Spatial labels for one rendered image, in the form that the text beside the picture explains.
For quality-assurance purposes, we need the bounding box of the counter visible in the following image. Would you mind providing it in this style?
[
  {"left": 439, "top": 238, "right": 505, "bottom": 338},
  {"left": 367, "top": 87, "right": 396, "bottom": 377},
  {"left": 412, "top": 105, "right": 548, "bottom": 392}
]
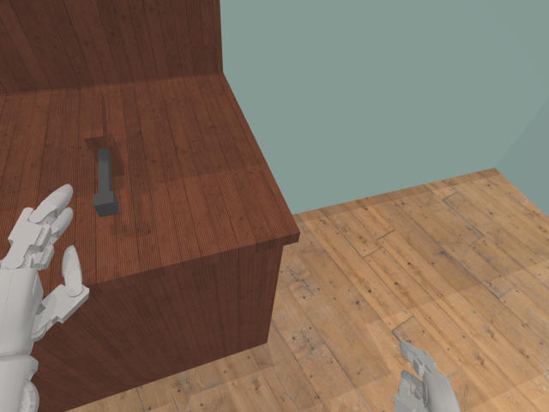
[{"left": 0, "top": 0, "right": 300, "bottom": 412}]

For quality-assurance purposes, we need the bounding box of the robot left hand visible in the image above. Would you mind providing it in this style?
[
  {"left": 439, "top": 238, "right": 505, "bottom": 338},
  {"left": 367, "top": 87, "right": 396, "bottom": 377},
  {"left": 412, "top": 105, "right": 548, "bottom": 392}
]
[{"left": 0, "top": 184, "right": 89, "bottom": 356}]

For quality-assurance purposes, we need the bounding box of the tap lever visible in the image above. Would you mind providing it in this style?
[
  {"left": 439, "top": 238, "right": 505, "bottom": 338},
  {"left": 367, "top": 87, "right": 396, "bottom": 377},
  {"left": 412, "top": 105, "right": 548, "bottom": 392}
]
[{"left": 94, "top": 148, "right": 119, "bottom": 217}]

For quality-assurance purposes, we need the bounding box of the robot right hand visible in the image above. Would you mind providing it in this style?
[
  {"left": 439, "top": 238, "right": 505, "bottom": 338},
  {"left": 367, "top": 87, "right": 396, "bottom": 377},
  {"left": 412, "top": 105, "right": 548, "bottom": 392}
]
[{"left": 394, "top": 341, "right": 461, "bottom": 412}]

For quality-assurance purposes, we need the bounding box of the left robot forearm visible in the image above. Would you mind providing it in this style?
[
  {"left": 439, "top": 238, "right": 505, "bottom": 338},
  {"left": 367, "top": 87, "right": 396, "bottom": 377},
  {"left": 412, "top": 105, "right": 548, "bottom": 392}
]
[{"left": 0, "top": 355, "right": 39, "bottom": 412}]

